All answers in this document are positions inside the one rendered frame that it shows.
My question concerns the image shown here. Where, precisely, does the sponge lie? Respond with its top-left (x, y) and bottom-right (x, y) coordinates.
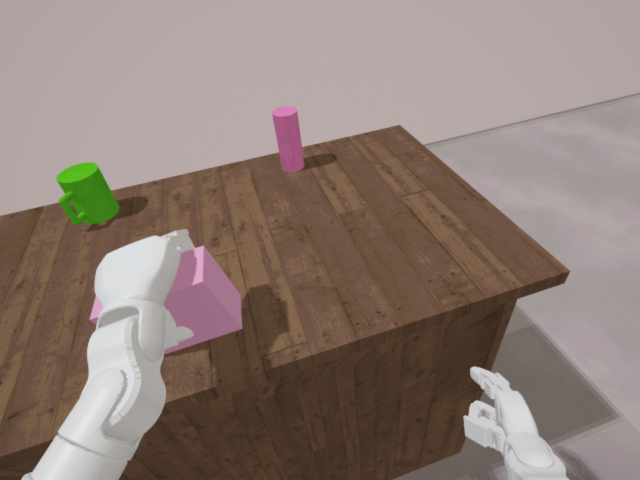
top-left (89, 245), bottom-right (242, 354)

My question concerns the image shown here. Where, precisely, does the left robot hand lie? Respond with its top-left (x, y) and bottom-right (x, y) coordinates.
top-left (94, 229), bottom-right (195, 350)

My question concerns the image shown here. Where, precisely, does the table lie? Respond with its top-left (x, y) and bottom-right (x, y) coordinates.
top-left (0, 125), bottom-right (570, 480)

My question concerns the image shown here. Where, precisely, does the right robot forearm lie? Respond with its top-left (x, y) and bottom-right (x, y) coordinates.
top-left (503, 432), bottom-right (570, 480)

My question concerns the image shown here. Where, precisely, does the left robot forearm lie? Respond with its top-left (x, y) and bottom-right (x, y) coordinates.
top-left (21, 299), bottom-right (166, 480)

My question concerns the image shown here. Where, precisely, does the right robot hand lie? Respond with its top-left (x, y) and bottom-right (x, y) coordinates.
top-left (463, 367), bottom-right (539, 457)

